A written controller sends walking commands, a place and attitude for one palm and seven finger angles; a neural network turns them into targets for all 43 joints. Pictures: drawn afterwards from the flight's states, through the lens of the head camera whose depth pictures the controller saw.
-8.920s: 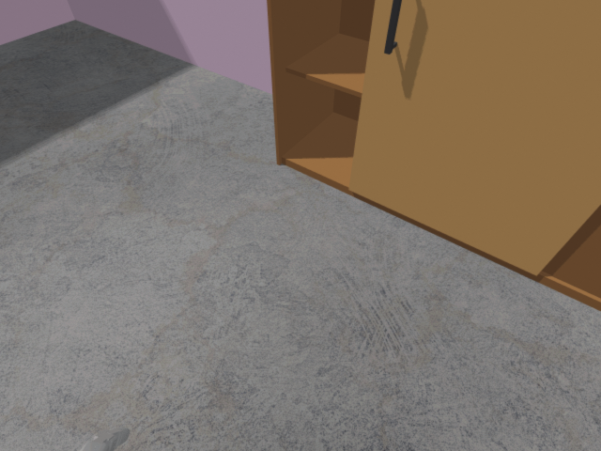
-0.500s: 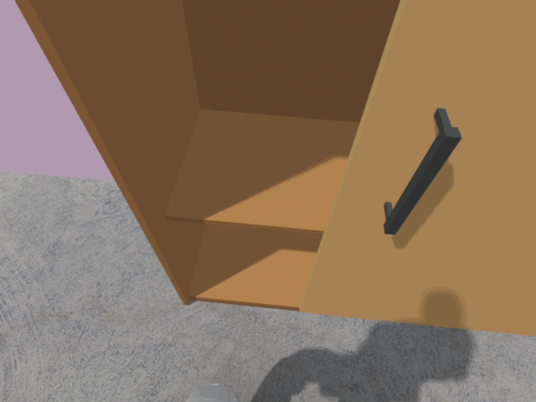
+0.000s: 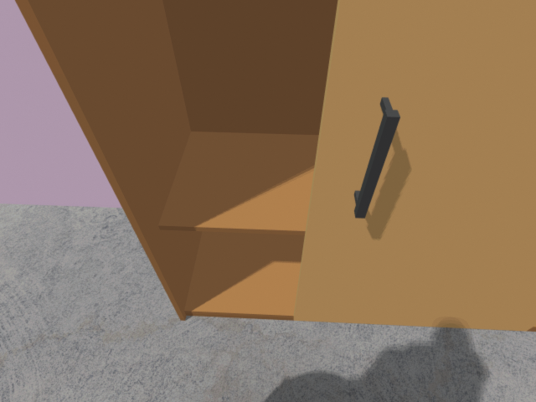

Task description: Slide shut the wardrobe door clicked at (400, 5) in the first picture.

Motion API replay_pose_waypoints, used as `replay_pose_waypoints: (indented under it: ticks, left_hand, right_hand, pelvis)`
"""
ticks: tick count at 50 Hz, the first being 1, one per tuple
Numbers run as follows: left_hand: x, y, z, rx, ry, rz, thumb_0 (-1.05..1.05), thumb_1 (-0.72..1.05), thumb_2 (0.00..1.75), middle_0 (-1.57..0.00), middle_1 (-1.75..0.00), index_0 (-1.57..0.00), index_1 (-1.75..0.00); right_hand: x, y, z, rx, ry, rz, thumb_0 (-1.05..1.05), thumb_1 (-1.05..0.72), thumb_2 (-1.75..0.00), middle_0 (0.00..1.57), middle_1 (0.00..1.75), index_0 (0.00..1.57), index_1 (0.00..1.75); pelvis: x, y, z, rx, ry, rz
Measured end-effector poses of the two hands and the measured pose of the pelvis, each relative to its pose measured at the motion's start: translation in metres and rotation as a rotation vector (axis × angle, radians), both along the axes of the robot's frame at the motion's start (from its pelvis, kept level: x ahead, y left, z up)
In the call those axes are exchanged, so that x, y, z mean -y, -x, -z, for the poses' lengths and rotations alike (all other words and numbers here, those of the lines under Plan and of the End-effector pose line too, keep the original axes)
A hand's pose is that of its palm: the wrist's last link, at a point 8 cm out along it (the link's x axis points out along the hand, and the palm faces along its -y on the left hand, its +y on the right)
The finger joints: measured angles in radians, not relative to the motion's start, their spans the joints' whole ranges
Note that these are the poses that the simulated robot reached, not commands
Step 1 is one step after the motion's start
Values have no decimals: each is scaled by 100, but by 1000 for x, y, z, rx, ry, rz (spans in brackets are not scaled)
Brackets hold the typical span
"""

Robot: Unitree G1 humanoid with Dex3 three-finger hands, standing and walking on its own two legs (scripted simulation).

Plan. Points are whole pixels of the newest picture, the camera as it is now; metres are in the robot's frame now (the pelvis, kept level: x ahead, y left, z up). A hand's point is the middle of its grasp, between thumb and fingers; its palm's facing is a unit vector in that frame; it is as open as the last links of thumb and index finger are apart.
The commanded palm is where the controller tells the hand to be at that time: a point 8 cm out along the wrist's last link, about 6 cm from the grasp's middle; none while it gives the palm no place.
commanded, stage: come to a stop and stand still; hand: right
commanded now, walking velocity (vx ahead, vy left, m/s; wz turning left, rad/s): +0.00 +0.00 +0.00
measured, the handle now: (371, 164) +0.49 -0.17 +0.09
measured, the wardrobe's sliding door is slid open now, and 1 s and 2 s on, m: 0.41 0.41 0.41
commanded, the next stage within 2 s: look again from close up in 0.72 s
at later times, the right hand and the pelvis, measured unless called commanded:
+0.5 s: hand out of the picture -0.06 -0.17 -0.16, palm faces +0.03 +0.99 -0.16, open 7.4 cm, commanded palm none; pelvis -0.04 -0.02 +0.01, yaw +1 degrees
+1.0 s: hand out of the picture -0.05 -0.19 -0.17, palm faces +0.02 +0.98 -0.18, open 7.4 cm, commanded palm none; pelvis -0.03 -0.03 +0.00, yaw +0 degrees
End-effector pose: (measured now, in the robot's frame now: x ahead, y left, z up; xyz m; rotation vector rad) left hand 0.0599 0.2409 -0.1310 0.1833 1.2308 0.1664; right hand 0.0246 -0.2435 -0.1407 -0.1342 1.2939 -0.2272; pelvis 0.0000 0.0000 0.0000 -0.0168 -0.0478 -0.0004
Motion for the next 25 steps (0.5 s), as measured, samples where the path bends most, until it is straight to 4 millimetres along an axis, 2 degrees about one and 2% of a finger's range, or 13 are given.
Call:
replay_pose_waypoints:
  ticks: [4, 7, 15, 20, 25]
  left_hand:
    - [24, 26, -9, -22, 8, -8, 0, 92, 90, -20, -30, -20, -30]
    - [32, 43, -8, -59, 11, -15, 0, 93, 90, -20, -30, -20, -30]
    - [40, 82, 10, -123, 64, -58, 1, 93, 90, -20, -30, -20, -30]
    - [50, 108, 10, -166, 93, -71, 0, 92, 90, -20, -30, -20, -30]
    - [57, 135, 8, -215, 102, -84, 0, 92, 90, -20, -30, -20, -30]
  right_hand:
    - [11, 23, 1, -50, -16, 5, 1, -91, -89, 20, 30, 20, 30]
    - [13, 40, -2, -74, -23, 7, 1, -91, -89, 20, 30, 20, 30]
    - [-1, 79, -10, -152, -23, -14, 1, -91, -90, 20, 30, 20, 29]
    - [-13, 91, -13, -163, -47, -25, 1, -91, -90, 20, 30, 20, 30]
    - [-21, 91, -9, -155, -73, -32, 1, -91, -90, 20, 30, 20, 30]
  pelvis:
    - [9, 8, -8, 3, -1, -9]
    - [15, 13, -11, -7, 1, -12]
    - [19, 29, -10, -11, 1, -16]
    - [20, 35, -14, -4, -6, -15]
    - [18, 40, -14, -2, -8, -17]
